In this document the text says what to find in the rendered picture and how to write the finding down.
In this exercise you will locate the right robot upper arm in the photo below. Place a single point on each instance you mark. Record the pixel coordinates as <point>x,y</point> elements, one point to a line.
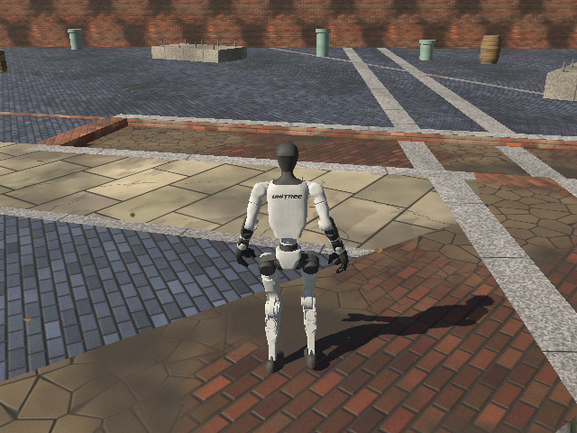
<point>322,208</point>

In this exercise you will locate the right robot shin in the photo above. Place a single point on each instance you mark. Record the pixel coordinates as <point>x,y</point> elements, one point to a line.
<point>310,325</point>

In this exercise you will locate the left robot upper arm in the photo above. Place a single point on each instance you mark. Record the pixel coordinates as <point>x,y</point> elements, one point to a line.
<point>259,190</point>

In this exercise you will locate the right robot forearm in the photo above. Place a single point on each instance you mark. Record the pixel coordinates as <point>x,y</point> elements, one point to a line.
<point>335,239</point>

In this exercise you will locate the left robot hand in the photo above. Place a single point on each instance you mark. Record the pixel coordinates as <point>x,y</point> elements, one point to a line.
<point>246,253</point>

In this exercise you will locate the right robot hand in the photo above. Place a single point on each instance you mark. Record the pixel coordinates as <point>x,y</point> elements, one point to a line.
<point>343,259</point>

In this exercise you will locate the left robot forearm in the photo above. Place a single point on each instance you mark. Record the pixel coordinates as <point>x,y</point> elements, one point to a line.
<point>245,237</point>

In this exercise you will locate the left robot thigh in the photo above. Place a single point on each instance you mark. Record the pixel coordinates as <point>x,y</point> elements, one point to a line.
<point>270,279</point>

